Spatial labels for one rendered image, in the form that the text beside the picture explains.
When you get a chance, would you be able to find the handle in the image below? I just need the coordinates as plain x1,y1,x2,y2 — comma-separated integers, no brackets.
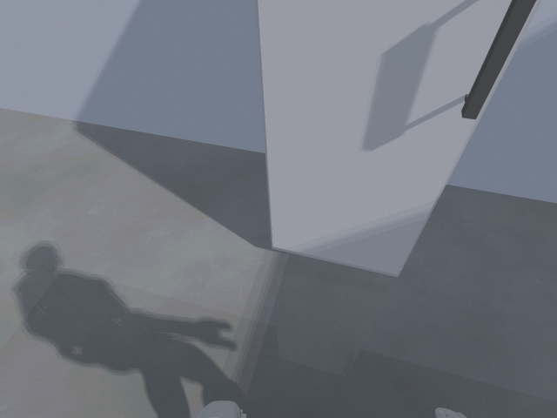
461,0,536,119

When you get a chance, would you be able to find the robot left thigh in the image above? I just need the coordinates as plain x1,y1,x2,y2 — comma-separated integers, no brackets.
197,401,246,418

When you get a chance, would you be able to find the fridge door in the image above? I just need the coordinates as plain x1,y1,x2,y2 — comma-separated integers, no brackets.
258,0,538,274

